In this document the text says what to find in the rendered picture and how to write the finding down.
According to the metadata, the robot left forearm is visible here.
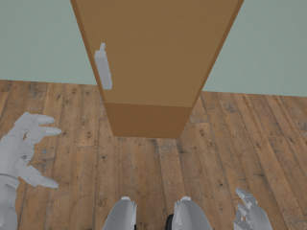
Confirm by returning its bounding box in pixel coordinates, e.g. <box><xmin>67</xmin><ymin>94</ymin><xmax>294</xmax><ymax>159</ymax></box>
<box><xmin>0</xmin><ymin>173</ymin><xmax>20</xmax><ymax>230</ymax></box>

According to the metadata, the robot right hand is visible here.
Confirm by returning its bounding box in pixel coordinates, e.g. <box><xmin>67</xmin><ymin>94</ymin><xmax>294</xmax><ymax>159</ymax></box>
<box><xmin>233</xmin><ymin>187</ymin><xmax>272</xmax><ymax>230</ymax></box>

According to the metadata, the handle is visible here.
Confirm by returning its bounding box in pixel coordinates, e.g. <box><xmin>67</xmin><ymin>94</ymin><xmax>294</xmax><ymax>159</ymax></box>
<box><xmin>94</xmin><ymin>42</ymin><xmax>112</xmax><ymax>90</ymax></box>

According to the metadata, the robot right shin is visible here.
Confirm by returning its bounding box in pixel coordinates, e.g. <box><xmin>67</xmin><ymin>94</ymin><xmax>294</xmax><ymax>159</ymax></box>
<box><xmin>172</xmin><ymin>196</ymin><xmax>191</xmax><ymax>230</ymax></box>

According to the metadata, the robot right thigh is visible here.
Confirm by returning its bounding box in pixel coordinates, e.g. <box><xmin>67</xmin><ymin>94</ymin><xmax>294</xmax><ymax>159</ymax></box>
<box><xmin>174</xmin><ymin>199</ymin><xmax>212</xmax><ymax>230</ymax></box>

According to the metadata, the robot left hand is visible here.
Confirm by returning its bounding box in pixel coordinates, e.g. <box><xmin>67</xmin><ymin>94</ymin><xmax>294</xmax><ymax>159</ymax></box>
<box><xmin>0</xmin><ymin>111</ymin><xmax>62</xmax><ymax>189</ymax></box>

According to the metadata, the cupboard door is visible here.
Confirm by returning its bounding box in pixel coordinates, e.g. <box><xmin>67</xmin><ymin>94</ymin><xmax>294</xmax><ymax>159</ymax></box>
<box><xmin>76</xmin><ymin>0</ymin><xmax>239</xmax><ymax>107</ymax></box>

